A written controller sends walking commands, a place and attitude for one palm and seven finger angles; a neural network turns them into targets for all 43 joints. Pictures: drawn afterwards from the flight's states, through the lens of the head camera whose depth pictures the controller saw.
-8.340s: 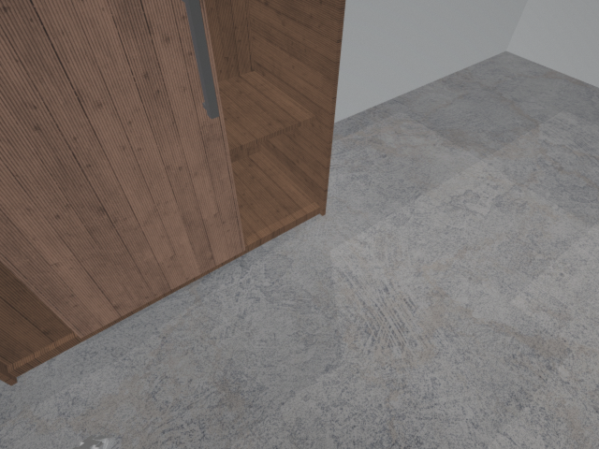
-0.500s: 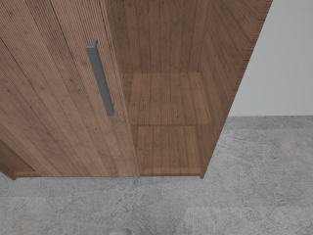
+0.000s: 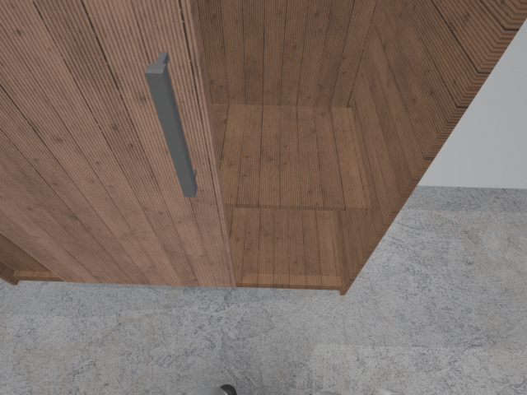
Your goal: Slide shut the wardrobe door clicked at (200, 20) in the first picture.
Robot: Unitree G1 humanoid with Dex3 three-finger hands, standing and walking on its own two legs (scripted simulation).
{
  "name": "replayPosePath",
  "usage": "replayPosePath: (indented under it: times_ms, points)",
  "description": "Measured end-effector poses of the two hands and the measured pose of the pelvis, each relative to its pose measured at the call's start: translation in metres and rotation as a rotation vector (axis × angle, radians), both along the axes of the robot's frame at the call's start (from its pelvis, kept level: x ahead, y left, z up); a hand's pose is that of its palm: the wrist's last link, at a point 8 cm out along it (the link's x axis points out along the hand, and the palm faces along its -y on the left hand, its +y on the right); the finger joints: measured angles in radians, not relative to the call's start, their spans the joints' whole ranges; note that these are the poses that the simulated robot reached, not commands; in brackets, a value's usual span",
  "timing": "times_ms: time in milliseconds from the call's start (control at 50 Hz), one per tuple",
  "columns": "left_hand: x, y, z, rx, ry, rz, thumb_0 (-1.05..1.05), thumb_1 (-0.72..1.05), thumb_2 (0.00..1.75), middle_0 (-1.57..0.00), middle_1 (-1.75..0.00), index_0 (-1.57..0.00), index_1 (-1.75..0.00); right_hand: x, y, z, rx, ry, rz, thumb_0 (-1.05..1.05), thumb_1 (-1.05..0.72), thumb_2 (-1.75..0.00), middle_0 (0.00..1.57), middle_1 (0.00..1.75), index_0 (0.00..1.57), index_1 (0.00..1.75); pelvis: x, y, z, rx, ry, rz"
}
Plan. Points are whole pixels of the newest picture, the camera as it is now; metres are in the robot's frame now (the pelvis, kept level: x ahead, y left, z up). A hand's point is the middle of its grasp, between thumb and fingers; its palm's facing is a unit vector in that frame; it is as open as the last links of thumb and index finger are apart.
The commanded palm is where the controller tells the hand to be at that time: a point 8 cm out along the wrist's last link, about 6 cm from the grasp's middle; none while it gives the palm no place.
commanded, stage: come to a stop and stand still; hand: left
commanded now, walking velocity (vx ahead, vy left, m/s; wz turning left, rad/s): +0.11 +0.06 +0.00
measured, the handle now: (179, 135) +0.49 +0.19 +0.09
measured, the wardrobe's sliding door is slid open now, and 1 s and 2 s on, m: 0.41 0.41 0.41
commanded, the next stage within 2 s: look again from close up in 1.20 s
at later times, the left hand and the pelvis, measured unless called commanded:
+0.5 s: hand out of the picture +0.00 +0.16 -0.17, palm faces +0.11 -0.97 -0.23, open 7.3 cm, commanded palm none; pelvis -0.01 -0.03 +0.00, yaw +2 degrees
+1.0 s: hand out of the picture -0.04 +0.16 -0.18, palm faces +0.04 -0.98 -0.18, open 7.4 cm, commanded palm none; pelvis -0.02 -0.01 +0.00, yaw +1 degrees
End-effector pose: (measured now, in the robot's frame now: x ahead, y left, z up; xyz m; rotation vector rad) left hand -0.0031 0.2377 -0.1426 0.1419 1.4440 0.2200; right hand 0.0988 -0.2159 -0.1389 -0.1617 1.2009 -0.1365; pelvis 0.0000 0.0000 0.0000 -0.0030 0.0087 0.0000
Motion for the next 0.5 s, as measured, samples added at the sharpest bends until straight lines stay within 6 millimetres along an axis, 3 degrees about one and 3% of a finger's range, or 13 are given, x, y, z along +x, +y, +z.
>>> replayPosePath:
  times_ms: [80,140,260,380,500]
  points:
    - [0.012,-0.004,0.006,0.059,-0.093,-0.016,0.01,0.91,0.90,-0.19,-0.30,-0.20,-0.30,-0.024,-0.029,-0.012,0.008,0.031,-0.009,-0.01,-0.91,-0.90,0.21,0.30,0.21,0.30,-0.009,-0.019,-0.006,0.014,-0.007,0.012]
    - [0.010,-0.017,0.009,0.082,-0.129,-0.030,0.01,0.91,0.90,-0.19,-0.30,-0.20,-0.30,-0.044,-0.049,-0.021,0.028,0.065,-0.024,0.00,-0.91,-0.90,0.21,0.30,0.20,0.30,-0.013,-0.032,-0.010,0.027,-0.018,0.019]
    - [0.006,-0.045,0.024,0.041,-0.119,-0.043,0.01,0.91,0.90,-0.20,-0.30,-0.20,-0.30,-0.081,-0.069,-0.010,0.033,0.133,-0.049,0.00,-0.91,-0.90,0.20,0.30,0.20,0.30,-0.008,-0.043,0.007,0.042,-0.007,0.002]
    - [0.005,-0.047,0.021,0.026,-0.121,-0.014,0.01,0.92,0.90,-0.20,-0.30,-0.20,-0.30,-0.105,-0.069,-0.006,0.001,0.218,-0.036,0.00,-0.91,-0.90,0.20,0.30,0.20,0.30,-0.008,-0.040,0.008,0.037,0.004,0.024]
    - [-0.007,-0.029,0.003,0.010,-0.083,0.028,0.01,0.92,0.90,-0.20,-0.30,-0.20,-0.30,-0.103,-0.049,-0.007,-0.028,0.216,-0.007,0.00,-0.91,-0.90,0.20,0.30,0.20,0.30,-0.013,-0.026,0.000,0.012,-0.005,0.042]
